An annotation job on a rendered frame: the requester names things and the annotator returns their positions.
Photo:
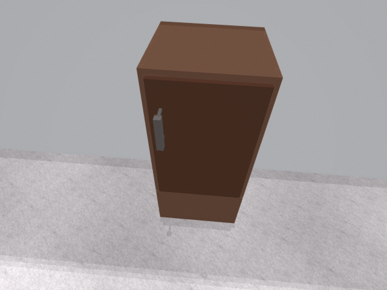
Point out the handle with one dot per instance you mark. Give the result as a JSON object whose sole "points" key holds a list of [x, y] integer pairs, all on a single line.
{"points": [[158, 130]]}

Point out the cupboard door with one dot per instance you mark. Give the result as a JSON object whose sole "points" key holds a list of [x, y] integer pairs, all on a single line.
{"points": [[210, 128]]}

